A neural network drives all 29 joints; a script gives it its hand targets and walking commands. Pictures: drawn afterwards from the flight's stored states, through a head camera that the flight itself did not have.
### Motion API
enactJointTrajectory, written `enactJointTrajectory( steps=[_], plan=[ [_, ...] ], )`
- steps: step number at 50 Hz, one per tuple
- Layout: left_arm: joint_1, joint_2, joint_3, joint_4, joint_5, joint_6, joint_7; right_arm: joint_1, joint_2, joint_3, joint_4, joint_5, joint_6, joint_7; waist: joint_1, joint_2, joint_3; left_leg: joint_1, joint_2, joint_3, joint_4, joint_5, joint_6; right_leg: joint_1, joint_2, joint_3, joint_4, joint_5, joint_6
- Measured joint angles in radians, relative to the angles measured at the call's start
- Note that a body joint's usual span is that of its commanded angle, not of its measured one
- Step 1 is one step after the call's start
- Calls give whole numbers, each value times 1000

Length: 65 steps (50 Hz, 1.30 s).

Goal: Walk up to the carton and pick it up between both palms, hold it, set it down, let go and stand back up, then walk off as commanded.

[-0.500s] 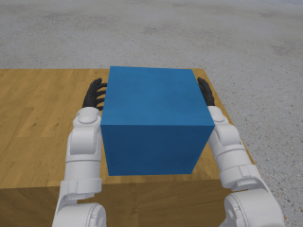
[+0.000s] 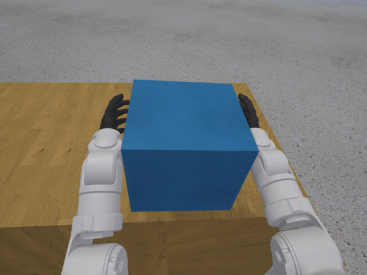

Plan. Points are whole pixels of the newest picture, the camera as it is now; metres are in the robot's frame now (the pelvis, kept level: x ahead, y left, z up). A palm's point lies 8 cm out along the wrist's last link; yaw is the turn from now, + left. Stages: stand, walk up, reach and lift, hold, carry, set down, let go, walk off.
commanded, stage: hold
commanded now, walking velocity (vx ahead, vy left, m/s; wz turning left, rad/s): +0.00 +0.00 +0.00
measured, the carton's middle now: (182, 146) +0.33 +0.00 +0.16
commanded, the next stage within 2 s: none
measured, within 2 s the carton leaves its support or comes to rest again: neither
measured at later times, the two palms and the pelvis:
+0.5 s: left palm (112, 131) +0.36 +0.14 +0.17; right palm (249, 130) +0.37 -0.15 +0.17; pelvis +0.00 +0.00 +0.00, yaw +0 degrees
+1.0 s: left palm (110, 133) +0.36 +0.15 +0.17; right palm (248, 131) +0.36 -0.14 +0.17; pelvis +0.00 +0.00 +0.00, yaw +0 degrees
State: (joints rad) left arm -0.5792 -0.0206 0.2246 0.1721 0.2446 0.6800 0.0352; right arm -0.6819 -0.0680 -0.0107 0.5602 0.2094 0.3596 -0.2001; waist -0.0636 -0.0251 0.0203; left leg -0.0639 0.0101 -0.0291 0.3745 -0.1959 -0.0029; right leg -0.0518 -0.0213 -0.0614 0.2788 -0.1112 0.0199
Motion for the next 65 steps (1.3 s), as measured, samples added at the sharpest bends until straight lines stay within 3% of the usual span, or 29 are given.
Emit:
enactJointTrajectory(
  steps=[18, 43, 65],
  plan=[
    [34, -10, -16, -45, -2, 7, 10, 36, -10, 18, -48, 29, 6, -7, -13, 6, 4, 0, 3, 0, 8, -10, 0, 8, 3, 1, -9, 0, 2],
    [38, -4, -7, -46, -4, 10, -2, 31, 2, 16, -46, 8, 18, -8, -10, 2, 3, 8, 1, -7, -1, -3, -2, 11, 2, -5, -3, -4, -1],
    [-17, 4, -2, 33, 3, -5, 5, -16, 0, -12, 28, -6, 2, 8, -1, -2, -5, -4, -1, 2, 5, -2, 2, -3, -1, 4, 1, 1, 2]
  ],
)
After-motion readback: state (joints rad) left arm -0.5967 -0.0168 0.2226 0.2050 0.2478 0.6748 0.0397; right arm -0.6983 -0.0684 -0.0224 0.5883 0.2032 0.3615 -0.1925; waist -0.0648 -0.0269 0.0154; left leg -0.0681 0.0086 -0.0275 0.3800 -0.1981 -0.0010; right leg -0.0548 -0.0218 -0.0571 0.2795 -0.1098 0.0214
